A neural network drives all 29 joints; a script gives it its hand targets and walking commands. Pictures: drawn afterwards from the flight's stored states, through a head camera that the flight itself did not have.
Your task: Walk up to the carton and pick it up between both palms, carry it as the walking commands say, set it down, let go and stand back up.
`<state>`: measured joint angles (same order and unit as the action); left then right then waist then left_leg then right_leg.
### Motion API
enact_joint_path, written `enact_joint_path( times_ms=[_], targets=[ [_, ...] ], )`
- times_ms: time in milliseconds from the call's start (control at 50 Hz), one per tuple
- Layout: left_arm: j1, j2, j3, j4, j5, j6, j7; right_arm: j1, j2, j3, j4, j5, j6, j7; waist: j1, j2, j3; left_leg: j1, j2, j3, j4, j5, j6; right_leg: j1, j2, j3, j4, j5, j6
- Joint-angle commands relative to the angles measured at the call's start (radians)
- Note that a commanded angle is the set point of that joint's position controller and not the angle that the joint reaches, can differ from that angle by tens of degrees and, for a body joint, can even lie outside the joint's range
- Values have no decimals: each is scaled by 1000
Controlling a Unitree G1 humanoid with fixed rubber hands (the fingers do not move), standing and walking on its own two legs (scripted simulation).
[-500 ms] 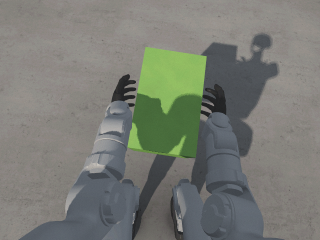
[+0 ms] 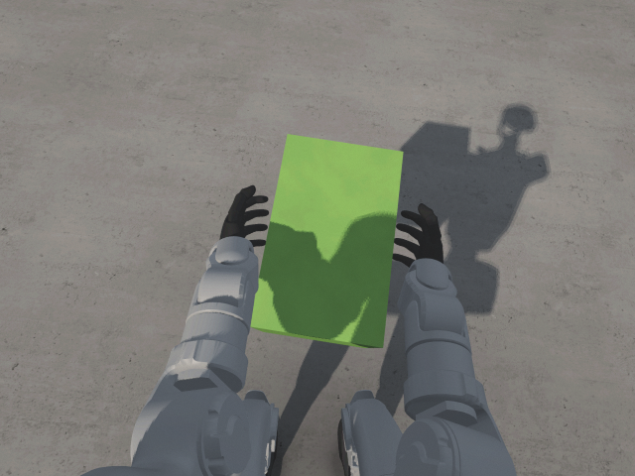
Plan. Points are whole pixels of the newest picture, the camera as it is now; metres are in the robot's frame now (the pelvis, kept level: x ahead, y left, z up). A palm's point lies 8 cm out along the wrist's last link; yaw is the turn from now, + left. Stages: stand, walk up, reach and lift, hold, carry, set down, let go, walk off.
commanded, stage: reach and lift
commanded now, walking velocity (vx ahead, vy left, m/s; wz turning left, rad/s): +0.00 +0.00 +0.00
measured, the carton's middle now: (328, 248) +0.43 -0.03 -0.10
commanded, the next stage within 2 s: none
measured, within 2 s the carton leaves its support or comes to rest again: neither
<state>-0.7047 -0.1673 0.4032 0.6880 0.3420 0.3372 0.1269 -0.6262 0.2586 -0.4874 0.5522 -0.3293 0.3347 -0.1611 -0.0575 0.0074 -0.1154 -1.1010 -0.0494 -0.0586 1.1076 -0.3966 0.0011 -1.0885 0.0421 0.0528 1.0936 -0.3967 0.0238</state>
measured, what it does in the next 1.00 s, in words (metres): rises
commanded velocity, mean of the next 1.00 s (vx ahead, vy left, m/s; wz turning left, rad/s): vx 0.00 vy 0.00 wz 0.00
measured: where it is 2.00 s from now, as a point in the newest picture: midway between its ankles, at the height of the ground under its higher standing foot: outside the picture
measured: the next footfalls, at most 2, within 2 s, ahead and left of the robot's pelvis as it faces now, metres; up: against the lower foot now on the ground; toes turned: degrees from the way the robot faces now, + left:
none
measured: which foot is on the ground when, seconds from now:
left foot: down 0.00-1.00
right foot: down 0.00-1.00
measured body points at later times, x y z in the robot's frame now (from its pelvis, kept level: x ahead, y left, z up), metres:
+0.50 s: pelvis +0.02 +0.01 +0.06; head +0.10 +0.01 +0.51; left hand +0.39 +0.10 +0.04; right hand +0.37 -0.15 +0.05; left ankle +0.06 +0.11 -0.65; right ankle +0.06 -0.13 -0.65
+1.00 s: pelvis +0.03 +0.01 +0.09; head +0.01 +0.02 +0.54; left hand +0.37 +0.11 +0.12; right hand +0.35 -0.15 +0.12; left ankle +0.06 +0.11 -0.65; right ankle +0.06 -0.13 -0.65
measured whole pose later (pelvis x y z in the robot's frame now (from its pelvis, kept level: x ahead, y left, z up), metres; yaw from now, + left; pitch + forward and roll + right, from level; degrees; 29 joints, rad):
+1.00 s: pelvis +0.03 +0.01 +0.09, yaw +0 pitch -2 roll -1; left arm -0.45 -0.22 0.29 0.55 0.33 0.56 0.09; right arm -0.45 0.22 -0.39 0.51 -0.34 0.57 -0.09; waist -0.07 0.00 -0.02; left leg -0.26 -0.05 -0.06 0.53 -0.24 0.02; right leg -0.24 0.01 0.08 0.51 -0.23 0.03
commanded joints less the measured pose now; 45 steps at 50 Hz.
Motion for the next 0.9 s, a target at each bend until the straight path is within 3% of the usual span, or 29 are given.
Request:
enact_joint_path(
  times_ms=[0, 520, 880],
  targets=[
    [-583, -1045, -512, 48, -160, -52, -302, -604, 991, 592, 107, 147, -13, 319, -6, 23, -675, 441, -93, -14, -175, 201, 15, 380, 100, -10, -164, 244, -3],
    [-373, -1022, -601, -86, -176, -9, -307, -367, 1012, 611, 62, 152, 38, 333, -15, 15, -471, 809, -50, -53, -486, 361, 13, 742, 68, 24, -486, 406, -12],
    [-357, -1052, -603, -130, -230, 136, -311, -359, 987, 581, 46, 202, 192, 346, -19, 7, -276, 953, -14, -55, -657, 267, 5, 924, 39, 15, -621, 329, -9]
  ],
)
